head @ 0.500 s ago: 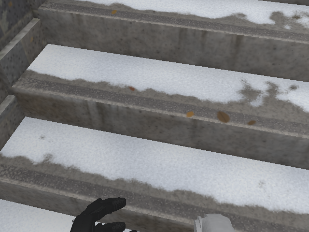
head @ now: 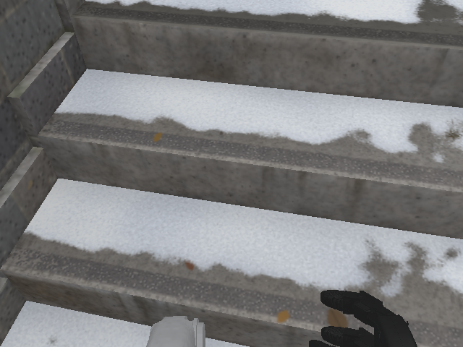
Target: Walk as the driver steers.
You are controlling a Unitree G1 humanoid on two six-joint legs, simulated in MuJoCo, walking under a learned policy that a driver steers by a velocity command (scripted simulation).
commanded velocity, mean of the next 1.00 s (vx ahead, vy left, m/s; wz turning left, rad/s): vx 0.50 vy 0.00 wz -0.54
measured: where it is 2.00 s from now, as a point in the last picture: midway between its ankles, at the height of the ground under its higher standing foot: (447, 37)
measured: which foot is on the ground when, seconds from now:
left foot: up 0.00-0.16, down 0.18-0.72, up 0.74-1.00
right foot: down 0.00-0.20, up 0.22-0.70, down 0.72-1.00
